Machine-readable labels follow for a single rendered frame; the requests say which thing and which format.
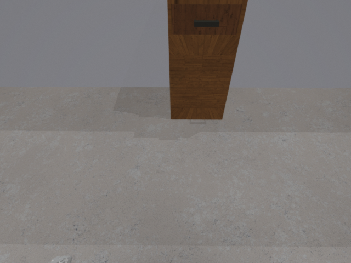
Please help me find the cabinet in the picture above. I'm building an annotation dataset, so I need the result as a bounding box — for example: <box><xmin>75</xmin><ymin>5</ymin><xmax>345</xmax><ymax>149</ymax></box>
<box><xmin>167</xmin><ymin>0</ymin><xmax>248</xmax><ymax>119</ymax></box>

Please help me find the drawer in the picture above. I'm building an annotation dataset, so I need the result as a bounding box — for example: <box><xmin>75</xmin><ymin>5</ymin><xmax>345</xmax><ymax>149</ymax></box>
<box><xmin>172</xmin><ymin>4</ymin><xmax>242</xmax><ymax>35</ymax></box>

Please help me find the handle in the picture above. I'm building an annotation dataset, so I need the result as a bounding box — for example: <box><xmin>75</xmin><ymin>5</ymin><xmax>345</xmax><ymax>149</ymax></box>
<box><xmin>194</xmin><ymin>20</ymin><xmax>219</xmax><ymax>27</ymax></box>

